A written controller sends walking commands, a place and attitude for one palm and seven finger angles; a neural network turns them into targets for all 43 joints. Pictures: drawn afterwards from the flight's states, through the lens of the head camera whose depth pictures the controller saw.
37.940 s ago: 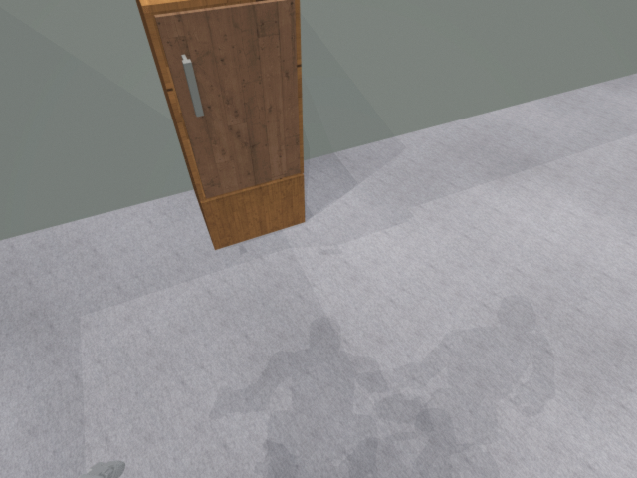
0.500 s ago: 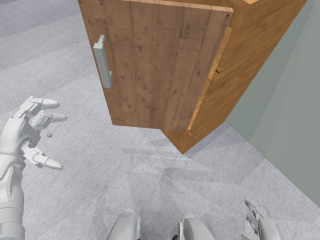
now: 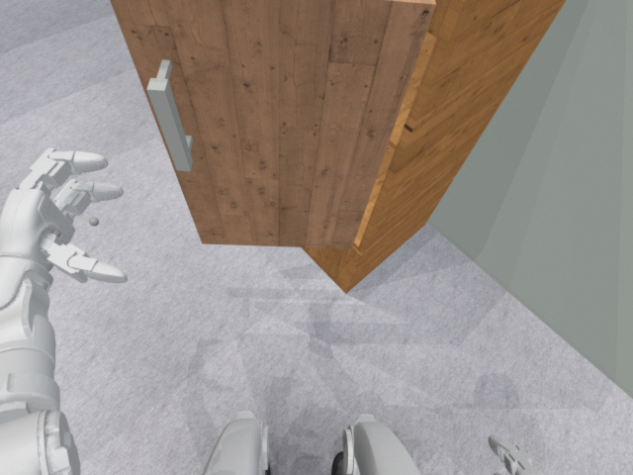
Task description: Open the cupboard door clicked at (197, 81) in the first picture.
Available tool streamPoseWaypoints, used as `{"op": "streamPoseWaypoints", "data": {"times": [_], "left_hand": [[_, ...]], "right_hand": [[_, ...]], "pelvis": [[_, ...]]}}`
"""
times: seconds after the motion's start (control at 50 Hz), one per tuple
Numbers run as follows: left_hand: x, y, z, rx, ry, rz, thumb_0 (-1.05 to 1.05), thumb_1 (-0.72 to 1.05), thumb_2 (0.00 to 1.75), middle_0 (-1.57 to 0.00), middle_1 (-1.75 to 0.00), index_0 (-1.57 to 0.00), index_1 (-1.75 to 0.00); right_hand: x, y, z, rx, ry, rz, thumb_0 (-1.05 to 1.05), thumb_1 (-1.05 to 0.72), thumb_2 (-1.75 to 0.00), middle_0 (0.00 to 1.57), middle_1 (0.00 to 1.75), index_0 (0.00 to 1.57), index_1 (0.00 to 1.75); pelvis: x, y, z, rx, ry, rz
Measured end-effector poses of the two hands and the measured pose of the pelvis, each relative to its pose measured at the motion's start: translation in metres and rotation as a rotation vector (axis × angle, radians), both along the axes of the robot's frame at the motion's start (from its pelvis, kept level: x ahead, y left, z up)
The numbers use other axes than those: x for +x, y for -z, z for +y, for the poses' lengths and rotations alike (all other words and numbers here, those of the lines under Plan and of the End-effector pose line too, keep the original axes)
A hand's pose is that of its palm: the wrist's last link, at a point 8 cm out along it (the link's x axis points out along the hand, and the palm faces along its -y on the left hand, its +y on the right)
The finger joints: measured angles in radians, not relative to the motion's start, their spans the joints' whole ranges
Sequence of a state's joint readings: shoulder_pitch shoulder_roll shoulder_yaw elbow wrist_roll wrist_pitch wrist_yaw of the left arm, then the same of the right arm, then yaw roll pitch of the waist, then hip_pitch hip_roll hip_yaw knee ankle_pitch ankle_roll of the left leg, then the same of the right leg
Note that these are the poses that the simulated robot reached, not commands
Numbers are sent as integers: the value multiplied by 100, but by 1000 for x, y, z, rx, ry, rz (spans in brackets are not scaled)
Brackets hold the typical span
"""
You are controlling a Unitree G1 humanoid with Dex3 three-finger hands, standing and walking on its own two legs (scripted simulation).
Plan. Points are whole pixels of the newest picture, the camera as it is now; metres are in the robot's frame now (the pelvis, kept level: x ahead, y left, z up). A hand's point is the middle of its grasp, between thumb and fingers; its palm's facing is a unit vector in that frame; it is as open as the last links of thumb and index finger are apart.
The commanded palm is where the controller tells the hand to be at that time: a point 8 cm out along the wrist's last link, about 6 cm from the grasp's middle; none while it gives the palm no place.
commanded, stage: move the hooked fingers beside the handle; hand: left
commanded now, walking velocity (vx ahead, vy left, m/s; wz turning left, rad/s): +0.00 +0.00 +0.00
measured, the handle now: (175, 119) +0.57 +0.21 +0.05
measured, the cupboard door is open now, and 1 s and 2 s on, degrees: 48 48 48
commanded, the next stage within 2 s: slide the fingers in behind the handle in 1.60 s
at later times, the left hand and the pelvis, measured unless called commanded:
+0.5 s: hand (106, 175) +0.47 +0.28 +0.05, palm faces +0.00 -1.00 +0.00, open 14.0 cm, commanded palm +0.46 +0.32 +0.05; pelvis -0.01 +0.00 -0.02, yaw -1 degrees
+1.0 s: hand (120, 145) +0.53 +0.27 +0.04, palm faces +0.00 -1.00 -0.01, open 13.9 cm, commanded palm +0.51 +0.30 +0.04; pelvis -0.01 +0.01 -0.03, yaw -3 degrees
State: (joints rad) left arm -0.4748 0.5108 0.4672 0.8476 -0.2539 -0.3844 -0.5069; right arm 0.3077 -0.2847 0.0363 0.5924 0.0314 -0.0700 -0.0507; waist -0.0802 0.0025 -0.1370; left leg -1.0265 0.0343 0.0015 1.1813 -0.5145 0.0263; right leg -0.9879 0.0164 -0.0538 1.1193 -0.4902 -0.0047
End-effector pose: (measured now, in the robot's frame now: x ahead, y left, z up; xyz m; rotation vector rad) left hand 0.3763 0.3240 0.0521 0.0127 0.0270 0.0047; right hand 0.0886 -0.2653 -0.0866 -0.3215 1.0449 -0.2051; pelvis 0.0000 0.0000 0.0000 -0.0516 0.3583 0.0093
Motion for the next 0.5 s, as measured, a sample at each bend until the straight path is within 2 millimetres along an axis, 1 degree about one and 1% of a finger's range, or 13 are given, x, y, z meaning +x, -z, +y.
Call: {"op": "streamPoseWaypoints", "data": {"times": [0.22, 0.36, 0.5], "left_hand": [[31, -1, 4, -5, -5, -6, -1, -49, 30, -30, -120, -30, -120], [47, 3, 6, -5, -3, 5, -1, -49, 30, -30, -120, -30, -120], [70, 3, 5, -8, 2, -4, -1, -50, 30, -30, -120, -30, -120]], "right_hand": [[-20, 9, -5, -8, 32, 81, 1, -90, -90, 21, 30, 20, 30], [-37, 14, -7, -21, 50, 143, 0, -90, -90, 21, 30, 20, 30], [-57, 18, -8, -37, 72, 207, 0, -90, -90, 21, 30, 20, 30]], "pelvis": [[-2, 7, -1, -3, 9, 28], [-5, 12, -1, -11, 8, 47], [-9, 18, 1, -20, 8, 71]]}}
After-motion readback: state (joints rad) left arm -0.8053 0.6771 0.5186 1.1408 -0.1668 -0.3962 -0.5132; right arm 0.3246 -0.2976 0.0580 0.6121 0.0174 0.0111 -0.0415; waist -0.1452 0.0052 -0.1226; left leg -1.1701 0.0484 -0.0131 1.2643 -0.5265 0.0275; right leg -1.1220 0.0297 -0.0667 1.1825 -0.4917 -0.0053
